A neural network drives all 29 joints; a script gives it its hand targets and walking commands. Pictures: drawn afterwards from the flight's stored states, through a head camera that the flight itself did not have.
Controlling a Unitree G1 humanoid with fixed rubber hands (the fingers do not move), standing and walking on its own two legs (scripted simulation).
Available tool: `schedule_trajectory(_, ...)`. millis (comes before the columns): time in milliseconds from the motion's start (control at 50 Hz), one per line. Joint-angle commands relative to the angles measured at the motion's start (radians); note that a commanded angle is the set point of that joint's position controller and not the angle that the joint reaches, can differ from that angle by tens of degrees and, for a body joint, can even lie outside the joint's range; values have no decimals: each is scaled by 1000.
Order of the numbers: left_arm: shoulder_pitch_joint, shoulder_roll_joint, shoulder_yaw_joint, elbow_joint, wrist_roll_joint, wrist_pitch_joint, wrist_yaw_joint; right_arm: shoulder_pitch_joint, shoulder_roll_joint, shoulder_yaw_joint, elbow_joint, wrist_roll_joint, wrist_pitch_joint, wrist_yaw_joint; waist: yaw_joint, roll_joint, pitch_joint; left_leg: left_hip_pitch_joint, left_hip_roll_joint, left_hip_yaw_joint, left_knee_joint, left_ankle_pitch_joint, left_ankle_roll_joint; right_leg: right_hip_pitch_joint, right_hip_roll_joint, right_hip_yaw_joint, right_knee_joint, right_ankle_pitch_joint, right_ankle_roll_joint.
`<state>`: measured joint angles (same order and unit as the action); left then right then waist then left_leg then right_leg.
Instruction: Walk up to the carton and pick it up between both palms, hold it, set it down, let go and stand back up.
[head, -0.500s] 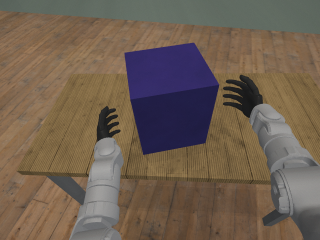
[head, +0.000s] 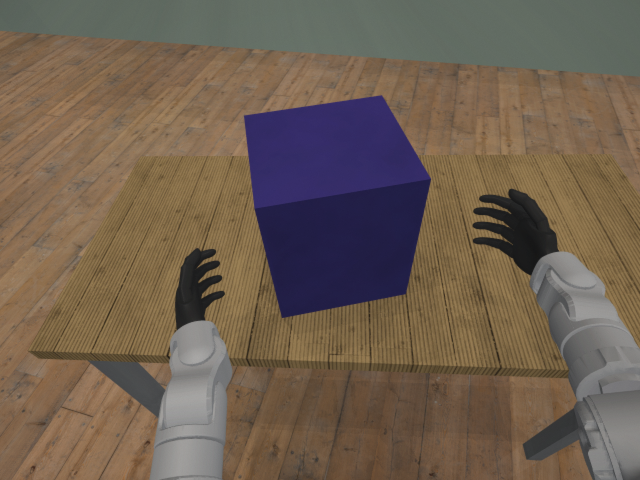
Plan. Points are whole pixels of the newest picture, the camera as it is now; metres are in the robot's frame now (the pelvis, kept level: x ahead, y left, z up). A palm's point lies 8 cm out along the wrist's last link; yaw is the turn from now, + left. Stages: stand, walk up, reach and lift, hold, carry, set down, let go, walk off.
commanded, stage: set down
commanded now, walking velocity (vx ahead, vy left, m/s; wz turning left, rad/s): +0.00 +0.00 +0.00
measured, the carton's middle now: (330, 210) +0.50 +0.09 +0.04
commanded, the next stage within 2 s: none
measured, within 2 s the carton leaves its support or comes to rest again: neither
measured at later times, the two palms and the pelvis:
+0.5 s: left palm (189, 357) +0.23 +0.21 +0.06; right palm (594, 312) +0.35 -0.25 +0.06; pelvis -0.01 +0.00 +0.00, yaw +0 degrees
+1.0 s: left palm (191, 382) +0.21 +0.20 +0.05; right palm (615, 363) +0.30 -0.26 +0.05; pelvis +0.00 +0.00 +0.00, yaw +0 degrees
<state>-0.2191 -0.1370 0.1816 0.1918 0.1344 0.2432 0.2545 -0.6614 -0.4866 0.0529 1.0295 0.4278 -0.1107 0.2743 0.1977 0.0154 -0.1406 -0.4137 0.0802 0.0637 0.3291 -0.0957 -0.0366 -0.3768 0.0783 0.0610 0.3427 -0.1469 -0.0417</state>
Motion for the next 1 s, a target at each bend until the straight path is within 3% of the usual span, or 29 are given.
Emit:
schedule_trajectory(0,-241,21,-180,-214,-99,-5,1,-206,-278,47,-103,-16,-25,39,-130,-150,-222,279,-44,-50,6,149,37,206,-13,-33,-46,111,-35)
schedule_trajectory(20,-157,14,-181,-253,-94,-18,8,-170,-265,40,-173,-12,-42,39,-105,-165,-230,295,-34,-50,7,182,42,229,-3,-27,-41,122,-35)
schedule_trajectory(40,-48,2,-203,-334,-101,-22,7,-66,-288,39,-247,3,-49,49,-131,-165,-278,321,-33,-59,11,229,48,292,-8,-20,-27,216,-32)
schedule_trajectory(80,-126,23,-176,-289,-92,-30,10,-140,-274,38,-217,-5,-69,43,-110,-191,-246,259,-41,-52,17,175,41,262,-14,-9,-18,199,-23)
schedule_trajectory(100,-55,23,-170,-333,-70,-34,16,-52,-287,50,-269,20,-80,45,-89,-147,-257,316,-40,-53,14,241,34,289,-13,-20,-20,229,-27)
schedule_trajectory(160,-23,4,-181,-361,-87,-42,14,-26,-344,15,-272,38,-83,56,-122,-175,-284,326,-38,-53,10,239,43,277,-20,-15,-19,283,-25)
schedule_trajectory(180,-50,22,-136,-315,-71,-38,16,-41,-308,62,-256,37,-80,59,-83,-190,-260,287,-46,-40,14,238,47,295,-34,6,-19,291,-29)
schedule_trajectory(220,84,-40,-208,-456,-72,-46,16,72,-345,37,-326,55,-103,72,-136,-141,-263,369,-33,-52,19,306,39,282,-15,-30,-24,311,-30)
schedule_trajectory(260,47,-30,-199,-345,-84,-33,7,75,-333,30,-286,38,-87,67,-132,-181,-154,286,-45,-43,9,181,55,239,-35,9,-48,173,-36)
schedule_trajectory(320,2,-15,-201,-369,-80,-28,17,70,-334,13,-323,32,-72,89,-138,-187,-145,262,-44,-45,-2,52,63,194,-54,35,-55,31,-36)
schedule_trajectory(400,195,-46,-247,-471,-92,-39,27,247,-381,1,-347,58,-91,111,-156,-206,-153,337,-25,-78,-4,137,54,214,-46,14,-44,125,-41)
schedule_trajectory(460,5,21,-191,-397,-55,-40,36,108,-347,-26,-365,33,-86,97,-129,-179,-145,279,-38,-58,7,12,49,145,-65,40,-63,-51,-51)
schedule_trajectory(500,110,-24,-213,-422,-77,-29,47,197,-342,-24,-380,35,-80,110,-122,-170,-122,255,-45,-58,7,13,54,169,-64,51,-67,-65,-61)
schedule_trajectory(520,118,-41,-276,-463,-96,-12,49,218,-366,-47,-370,40,-75,119,-169,-181,-107,312,-12,-82,-10,-42,55,94,-65,29,-60,-92,-57)
schedule_trajectory(560,88,-44,-296,-462,-78,-3,48,197,-357,-74,-358,47,-78,120,-193,-145,-133,312,-13,-94,-8,-84,50,77,-77,31,-54,-111,-61)
schedule_trajectory(580,196,-27,-240,-468,-43,-10,52,295,-330,-59,-402,45,-81,118,-156,-150,-94,332,-19,-88,-12,-22,55,130,-77,50,-69,-76,-57)
schedule_trajectory(660,269,-59,-281,-534,-71,7,46,363,-373,-48,-424,50,-81,118,-175,-186,-131,397,-1,-89,-9,67,50,146,-55,12,-57,65,-55)
schedule_trajectory(680,161,-54,-314,-502,-95,24,45,266,-392,-81,-369,41,-65,121,-202,-178,-129,365,-3,-92,-13,1,51,92,-59,13,-54,-11,-56)
schedule_trajectory(700,223,-40,-276,-541,-66,10,55,337,-386,-91,-441,55,-81,115,-173,-140,-116,352,-12,-85,-4,-23,39,107,-62,30,-66,-44,-54)
schedule_trajectory(740,146,-18,-285,-557,-84,4,66,244,-390,-112,-495,43,-96,113,-168,-167,-160,330,-16,-97,15,-14,46,115,-66,40,-51,-31,-60)
schedule_trajectory(780,307,-62,-322,-597,-72,-5,66,394,-392,-104,-476,79,-115,115,-192,-133,-155,427,-13,-87,19,118,34,135,-51,-5,-45,142,-49)
schedule_trajectory(820,267,-47,-290,-581,-85,-9,63,364,-376,-72,-488,84,-115,116,-165,-172,-148,359,-20,-79,35,55,49,109,-60,32,-41,59,-47)
schedule_trajectory(840,315,-52,-283,-575,-60,-2,57,419,-370,-73,-469,77,-108,111,-182,-153,-90,370,-29,-72,22,59,46,128,-55,23,-55,72,-51)
schedule_trajectory(860,396,-58,-275,-579,-52,-1,57,468,-382,-72,-467,85,-110,113,-157,-170,-92,394,-19,-72,18,113,46,155,-46,11,-44,144,-49)
schedule_trajectory(880,342,-53,-292,-532,-60,10,47,416,-398,-76,-479,72,-105,109,-186,-171,-57,355,-28,-67,17,71,53,125,-55,23,-56,105,-51)
schedule_trajectory(920,326,-29,-252,-559,-64,7,48,417,-396,-59,-499,78,-113,108,-167,-188,-83,360,-26,-64,17,84,51,156,-52,22,-51,103,-47)
schedule_trajectory(940,431,-52,-302,-674,-59,-18,52,525,-402,-75,-541,87,-134,110,-188,-143,-161,418,-24,-77,24,153,43,182,-51,8,-38,191,-54)
schedule_trajectory(960,329,-24,-272,-567,-73,-13,43,431,-396,-75,-524,69,-126,100,-186,-204,-137,378,-29,-70,23,105,58,157,-52,11,-38,155,-40)
schedule_trajectory(980,404,-53,-303,-598,-66,-26,54,503,-409,-94,-526,81,-133,102,-199,-164,-123,394,-35,-84,29,103,46,155,-52,23,-53,139,-53)
